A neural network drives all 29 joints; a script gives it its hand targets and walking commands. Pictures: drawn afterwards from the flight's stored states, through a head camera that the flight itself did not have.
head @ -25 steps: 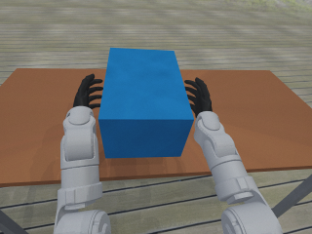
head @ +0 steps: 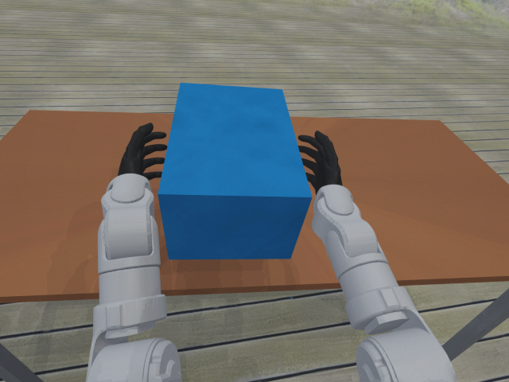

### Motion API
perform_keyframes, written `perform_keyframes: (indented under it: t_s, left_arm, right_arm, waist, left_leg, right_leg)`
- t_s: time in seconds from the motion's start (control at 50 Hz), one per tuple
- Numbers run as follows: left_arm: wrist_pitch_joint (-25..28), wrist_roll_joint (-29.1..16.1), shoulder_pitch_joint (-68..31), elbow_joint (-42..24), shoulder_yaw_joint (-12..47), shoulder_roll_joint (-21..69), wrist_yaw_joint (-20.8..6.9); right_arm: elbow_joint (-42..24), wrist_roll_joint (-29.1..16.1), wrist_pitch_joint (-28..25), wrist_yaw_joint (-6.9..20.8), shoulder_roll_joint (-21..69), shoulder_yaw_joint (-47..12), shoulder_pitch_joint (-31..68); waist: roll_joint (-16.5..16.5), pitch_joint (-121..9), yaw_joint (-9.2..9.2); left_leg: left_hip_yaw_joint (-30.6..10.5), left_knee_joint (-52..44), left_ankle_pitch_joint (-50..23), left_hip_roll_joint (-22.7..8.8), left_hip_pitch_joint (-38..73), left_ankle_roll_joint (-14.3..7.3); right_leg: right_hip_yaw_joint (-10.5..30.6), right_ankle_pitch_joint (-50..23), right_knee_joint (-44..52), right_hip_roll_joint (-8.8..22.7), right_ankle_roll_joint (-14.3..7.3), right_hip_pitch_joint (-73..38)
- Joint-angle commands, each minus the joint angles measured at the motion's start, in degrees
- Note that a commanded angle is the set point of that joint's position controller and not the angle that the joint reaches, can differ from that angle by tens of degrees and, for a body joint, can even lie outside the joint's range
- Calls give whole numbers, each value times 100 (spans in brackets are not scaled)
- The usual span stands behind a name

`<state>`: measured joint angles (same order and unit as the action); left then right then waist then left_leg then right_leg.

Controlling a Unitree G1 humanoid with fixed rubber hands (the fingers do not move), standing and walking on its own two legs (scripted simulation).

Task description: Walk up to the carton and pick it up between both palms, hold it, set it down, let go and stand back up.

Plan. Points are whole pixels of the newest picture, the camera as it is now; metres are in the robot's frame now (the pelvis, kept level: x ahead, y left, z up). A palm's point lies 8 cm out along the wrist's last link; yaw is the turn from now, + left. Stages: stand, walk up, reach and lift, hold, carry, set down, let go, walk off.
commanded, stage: hold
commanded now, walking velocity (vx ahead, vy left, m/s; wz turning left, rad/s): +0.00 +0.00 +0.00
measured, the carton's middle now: (231, 164) +0.44 +0.02 +0.14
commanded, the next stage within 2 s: set down in 1.82 s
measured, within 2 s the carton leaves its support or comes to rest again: neither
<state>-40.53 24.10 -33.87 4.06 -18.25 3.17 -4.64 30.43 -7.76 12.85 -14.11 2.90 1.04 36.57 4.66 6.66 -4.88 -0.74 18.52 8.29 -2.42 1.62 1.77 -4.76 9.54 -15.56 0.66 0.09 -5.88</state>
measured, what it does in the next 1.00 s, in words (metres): stands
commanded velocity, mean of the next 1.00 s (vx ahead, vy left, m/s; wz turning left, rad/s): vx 0.00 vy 0.00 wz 0.00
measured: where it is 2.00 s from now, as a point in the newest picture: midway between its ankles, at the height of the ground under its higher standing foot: outside the picture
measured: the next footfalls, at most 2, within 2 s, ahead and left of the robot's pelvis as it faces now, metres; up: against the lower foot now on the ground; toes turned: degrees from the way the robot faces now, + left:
none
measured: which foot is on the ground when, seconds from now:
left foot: down 0.00-1.00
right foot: down 0.00-1.00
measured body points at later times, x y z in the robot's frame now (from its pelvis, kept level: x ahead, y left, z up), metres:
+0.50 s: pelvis +0.00 +0.00 +0.00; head -0.03 +0.03 +0.45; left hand +0.38 +0.15 +0.18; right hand +0.37 -0.13 +0.17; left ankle +0.04 +0.14 -0.75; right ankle +0.01 -0.12 -0.75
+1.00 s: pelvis +0.00 +0.00 +0.00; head -0.03 +0.03 +0.45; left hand +0.38 +0.16 +0.18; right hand +0.37 -0.13 +0.17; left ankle +0.04 +0.14 -0.75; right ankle +0.01 -0.12 -0.75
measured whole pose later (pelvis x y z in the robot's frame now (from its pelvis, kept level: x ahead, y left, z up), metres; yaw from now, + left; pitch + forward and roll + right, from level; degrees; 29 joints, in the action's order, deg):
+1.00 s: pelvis +0.00 +0.00 +0.00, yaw +0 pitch -11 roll -1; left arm -40.1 23.7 -34.6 4.4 -17.4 3.1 -3.9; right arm 30.0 -7.2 11.6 -13.4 2.6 1.9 36.8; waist 4.4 6.9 -5.0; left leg -0.3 18.3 7.9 -2.3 0.8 1.5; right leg -4.7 9.2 -15.6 0.9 0.2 -4.8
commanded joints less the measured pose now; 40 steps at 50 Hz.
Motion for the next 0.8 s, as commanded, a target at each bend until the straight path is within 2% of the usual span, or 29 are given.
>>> perform_keyframes:
  t_s: [0.0,0.08,0.2,0.36,0.44,0.5,0.56,0.64,0.78]
  left_arm:
    - [357,-1026,-3212,-513,2802,2941,-709]
    - [340,-997,-3173,-427,2761,2913,-664]
    - [290,-892,-3123,-287,2567,2841,-667]
    - [395,-1029,-3145,-506,2756,2920,-615]
    - [379,-964,-3011,-430,2629,2818,-645]
    - [332,-909,-2969,-399,2549,2766,-683]
    - [343,-927,-3066,-411,2556,2760,-706]
    - [368,-989,-3010,-563,2715,2833,-702]
    - [362,-980,-3136,-443,2645,2812,-708]
  right_arm:
    - [-1839,-340,-528,670,2508,-2046,3967]
    - [-1686,-288,-501,725,2411,-1934,3886]
    - [-1513,-194,-509,787,2368,-1805,3861]
    - [-1870,-381,-617,730,2494,-2141,4028]
    - [-1697,-356,-523,683,2511,-2154,3786]
    - [-1660,-339,-497,681,2509,-2133,3746]
    - [-1651,-305,-494,677,2522,-2087,3763]
    - [-1843,-378,-522,642,2559,-2189,3754]
    - [-1696,-238,-497,691,2478,-2008,3770]
  waist:
    - [-722,-2350,-183]
    - [-711,-2195,-171]
    - [-641,-2148,-104]
    - [-658,-2706,-85]
    - [-520,-2384,-72]
    - [-510,-2227,-31]
    - [-519,-2184,-65]
    - [-603,-2360,-109]
    - [-561,-2150,-115]
  left_leg:
    - [409,16,-1513,415,757,23]
    - [400,-86,-1248,374,689,13]
    - [447,-186,-1025,360,587,-60]
    - [396,95,-1748,411,872,-13]
    - [415,-10,-1462,435,722,-83]
    - [443,-89,-1283,443,598,-112]
    - [453,-113,-1214,442,568,-112]
    - [428,0,-1565,449,707,-57]
    - [447,-151,-1096,414,601,-81]
  right_leg:
    - [-288,-1011,176,-364,184,-13]
    - [-305,-608,216,-368,152,111]
    - [-296,-443,231,-346,146,89]
    - [-277,-1230,135,-379,190,-89]
    - [-236,-1196,155,-342,228,-131]
    - [-221,-1124,166,-315,235,-176]
    - [-224,-1081,175,-303,238,-150]
    - [-235,-1422,119,-328,245,-225]
    - [-266,-841,203,-313,212,-1]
